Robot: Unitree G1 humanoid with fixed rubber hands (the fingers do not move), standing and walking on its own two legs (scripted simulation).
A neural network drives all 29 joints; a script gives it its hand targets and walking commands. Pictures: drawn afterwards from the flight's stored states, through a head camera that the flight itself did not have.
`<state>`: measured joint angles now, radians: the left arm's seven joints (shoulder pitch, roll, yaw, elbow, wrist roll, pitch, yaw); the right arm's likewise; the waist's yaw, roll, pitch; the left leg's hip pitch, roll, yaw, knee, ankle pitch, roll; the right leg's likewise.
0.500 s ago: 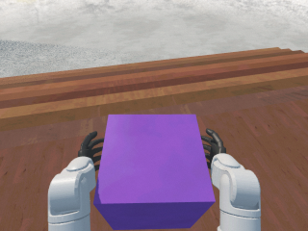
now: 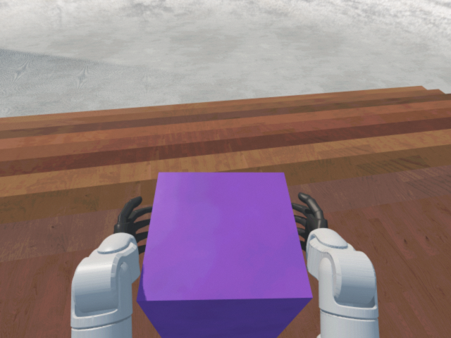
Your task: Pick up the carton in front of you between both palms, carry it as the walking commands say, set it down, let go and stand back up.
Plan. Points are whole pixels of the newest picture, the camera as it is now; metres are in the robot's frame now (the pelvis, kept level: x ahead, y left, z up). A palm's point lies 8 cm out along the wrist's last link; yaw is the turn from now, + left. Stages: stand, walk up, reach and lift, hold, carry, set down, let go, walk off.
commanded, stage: carry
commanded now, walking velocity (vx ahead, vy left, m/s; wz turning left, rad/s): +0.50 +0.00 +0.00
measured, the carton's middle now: (221, 260) +0.26 +0.00 +0.01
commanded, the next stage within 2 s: none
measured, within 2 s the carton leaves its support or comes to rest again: neither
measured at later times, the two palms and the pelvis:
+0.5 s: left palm (164, 98) +0.63 +0.14 +0.12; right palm (286, 99) +0.64 -0.16 +0.11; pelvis +0.33 -0.02 -0.01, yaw +1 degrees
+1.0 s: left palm (183, 44) +1.00 +0.12 +0.09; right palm (270, 46) +0.99 -0.18 +0.10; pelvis +0.63 -0.01 +0.00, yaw +0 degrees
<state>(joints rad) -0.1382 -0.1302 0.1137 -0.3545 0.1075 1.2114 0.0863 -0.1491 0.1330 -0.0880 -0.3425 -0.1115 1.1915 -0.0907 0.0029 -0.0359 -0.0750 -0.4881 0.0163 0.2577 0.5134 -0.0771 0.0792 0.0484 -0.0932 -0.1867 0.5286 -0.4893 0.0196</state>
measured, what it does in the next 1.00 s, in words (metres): walks ahead: right foot, then left foot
